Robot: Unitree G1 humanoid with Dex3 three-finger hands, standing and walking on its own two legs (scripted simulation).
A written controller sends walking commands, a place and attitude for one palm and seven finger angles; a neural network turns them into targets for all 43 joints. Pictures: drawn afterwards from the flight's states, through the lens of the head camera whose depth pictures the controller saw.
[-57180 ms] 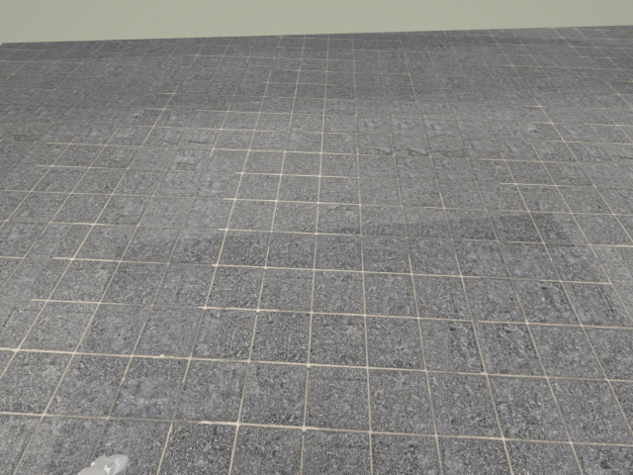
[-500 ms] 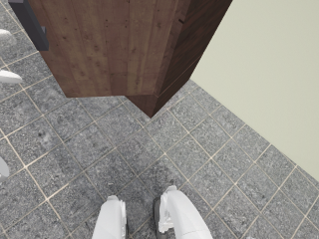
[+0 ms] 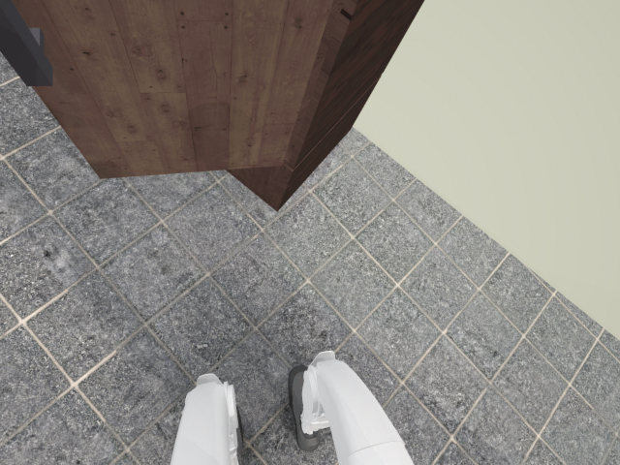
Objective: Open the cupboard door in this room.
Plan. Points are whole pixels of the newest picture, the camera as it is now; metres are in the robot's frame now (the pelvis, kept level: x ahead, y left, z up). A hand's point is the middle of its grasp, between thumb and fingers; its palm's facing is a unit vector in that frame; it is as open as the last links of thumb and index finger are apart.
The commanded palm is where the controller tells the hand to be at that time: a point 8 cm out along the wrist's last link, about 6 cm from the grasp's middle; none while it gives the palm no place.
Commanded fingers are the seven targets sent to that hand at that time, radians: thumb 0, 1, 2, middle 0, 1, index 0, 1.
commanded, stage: move the hooked fingers beside the handle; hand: left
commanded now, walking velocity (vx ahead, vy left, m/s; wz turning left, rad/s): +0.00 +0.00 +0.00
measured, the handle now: (8, 11) +0.58 +0.25 +0.07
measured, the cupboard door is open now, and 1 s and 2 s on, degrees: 48 48 48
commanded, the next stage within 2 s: slide the fingers in behind the handle in 0.46 s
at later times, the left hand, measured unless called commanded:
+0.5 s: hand out of the picture +0.51 +0.31 +0.07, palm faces +0.08 -1.00 -0.02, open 14.0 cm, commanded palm +0.51 +0.33 +0.06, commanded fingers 0.00 -0.50 0.30 -0.30 -1.20 -0.30 -1.20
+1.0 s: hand out of the picture +0.53 +0.28 +0.06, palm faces +0.09 -1.00 -0.02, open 13.9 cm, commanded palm +0.52 +0.30 +0.06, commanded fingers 0.00 -0.50 0.30 -0.30 -1.20 -0.30 -1.20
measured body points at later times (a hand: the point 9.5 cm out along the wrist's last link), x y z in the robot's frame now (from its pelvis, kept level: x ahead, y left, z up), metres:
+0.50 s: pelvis +0.00 +0.00 +0.01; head +0.18 +0.06 +0.42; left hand +0.50 +0.36 +0.07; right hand +0.02 -0.27 -0.08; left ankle -0.01 +0.07 -0.63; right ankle +0.05 -0.13 -0.63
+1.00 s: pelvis -0.01 -0.01 +0.00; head +0.19 +0.04 +0.40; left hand +0.52 +0.34 +0.07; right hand -0.02 -0.27 -0.08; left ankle -0.01 +0.07 -0.63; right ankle +0.05 -0.13 -0.63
